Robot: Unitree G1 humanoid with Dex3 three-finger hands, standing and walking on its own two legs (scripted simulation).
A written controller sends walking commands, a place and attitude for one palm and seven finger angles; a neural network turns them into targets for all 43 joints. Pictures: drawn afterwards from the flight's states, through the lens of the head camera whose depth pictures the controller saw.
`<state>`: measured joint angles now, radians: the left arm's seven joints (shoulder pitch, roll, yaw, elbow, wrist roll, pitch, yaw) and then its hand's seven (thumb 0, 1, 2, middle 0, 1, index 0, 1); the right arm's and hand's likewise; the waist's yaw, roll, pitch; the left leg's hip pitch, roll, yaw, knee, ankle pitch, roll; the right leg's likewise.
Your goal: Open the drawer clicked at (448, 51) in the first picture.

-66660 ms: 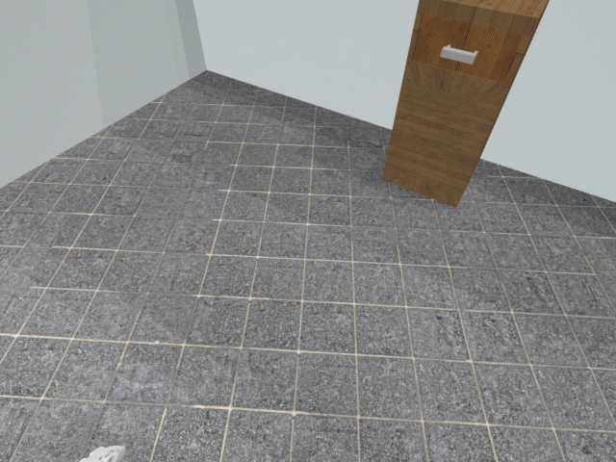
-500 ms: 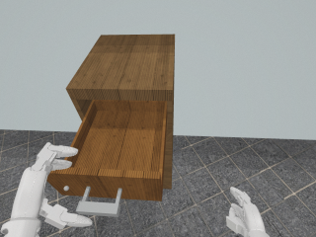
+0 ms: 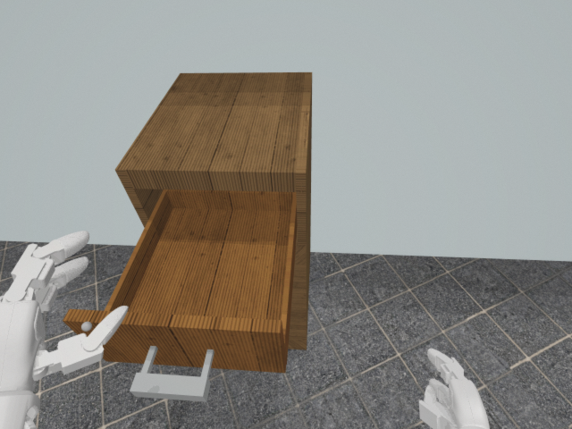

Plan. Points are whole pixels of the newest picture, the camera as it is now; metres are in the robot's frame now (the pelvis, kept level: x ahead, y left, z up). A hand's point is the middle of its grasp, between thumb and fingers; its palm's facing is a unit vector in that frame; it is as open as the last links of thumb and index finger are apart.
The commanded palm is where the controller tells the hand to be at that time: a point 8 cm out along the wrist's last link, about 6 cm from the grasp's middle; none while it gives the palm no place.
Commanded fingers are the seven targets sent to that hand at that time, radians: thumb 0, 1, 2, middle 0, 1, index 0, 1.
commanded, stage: draw the hand back to the body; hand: left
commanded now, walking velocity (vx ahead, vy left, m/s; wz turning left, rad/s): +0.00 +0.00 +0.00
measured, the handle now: (176, 370) +0.22 +0.21 -0.08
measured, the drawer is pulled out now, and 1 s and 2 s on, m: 0.30 0.30 0.30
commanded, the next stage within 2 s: step back with the hand held close in 0.36 s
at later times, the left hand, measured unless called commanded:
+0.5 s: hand (82, 330) +0.17 +0.23 +0.15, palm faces +0.38 -0.83 -0.41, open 7.5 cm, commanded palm +0.12 +0.27 +0.17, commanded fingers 0.00 0.90 0.90 -0.20 -0.30 -0.20 -0.30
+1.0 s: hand (44, 359) +0.14 +0.25 +0.15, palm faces +0.27 -0.81 -0.52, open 7.4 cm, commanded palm +0.08 +0.30 +0.17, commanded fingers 0.00 0.90 0.90 -0.20 -0.30 -0.20 -0.30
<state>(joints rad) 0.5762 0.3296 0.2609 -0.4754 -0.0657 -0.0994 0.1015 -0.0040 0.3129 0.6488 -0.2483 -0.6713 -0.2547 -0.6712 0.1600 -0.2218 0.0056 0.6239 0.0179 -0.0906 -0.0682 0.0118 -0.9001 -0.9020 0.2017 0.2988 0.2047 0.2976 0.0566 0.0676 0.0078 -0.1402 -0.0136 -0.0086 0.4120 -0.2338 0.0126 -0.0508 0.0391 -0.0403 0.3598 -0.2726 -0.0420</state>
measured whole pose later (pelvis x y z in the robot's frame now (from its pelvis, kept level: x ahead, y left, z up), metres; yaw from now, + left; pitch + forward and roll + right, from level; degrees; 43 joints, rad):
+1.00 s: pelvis -0.05 +0.02 -0.01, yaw +1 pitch +3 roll -1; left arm 0.67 0.43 0.38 -0.65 -0.06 -0.18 0.11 0.01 0.88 0.90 -0.21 -0.30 -0.22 -0.30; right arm 0.14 -0.21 -0.02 0.54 0.03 -0.02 -0.07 0.01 -0.90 -0.90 0.20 0.30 0.20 0.30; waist 0.00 -0.01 0.04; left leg -0.38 -0.03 -0.01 0.50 -0.18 0.04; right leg -0.31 0.02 -0.05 0.50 -0.25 -0.02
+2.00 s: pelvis -0.22 -0.02 -0.01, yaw -1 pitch +3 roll +1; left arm 0.61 0.43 0.39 -0.65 -0.05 -0.20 0.13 0.01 0.88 0.90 -0.21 -0.30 -0.21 -0.30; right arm 0.10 -0.19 -0.02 0.59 0.02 -0.06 -0.06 0.01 -0.90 -0.90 0.20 0.30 0.20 0.30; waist -0.01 -0.07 0.07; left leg -0.38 -0.03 0.05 0.52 -0.19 0.04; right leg -0.41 0.02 0.00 0.82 -0.48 0.00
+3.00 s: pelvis -0.33 -0.04 -0.01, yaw +3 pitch +0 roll +0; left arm 0.43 0.37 0.20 -0.17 0.03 -0.14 0.06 0.00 0.89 0.90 -0.20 -0.30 -0.21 -0.30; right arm 0.19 -0.23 -0.01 0.74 0.00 -0.11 0.01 0.01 -0.90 -0.90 0.20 0.30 0.21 0.30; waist 0.01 0.03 0.01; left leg -0.27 -0.01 -0.03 0.55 -0.28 -0.01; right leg -0.34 -0.02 -0.09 0.52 -0.18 -0.03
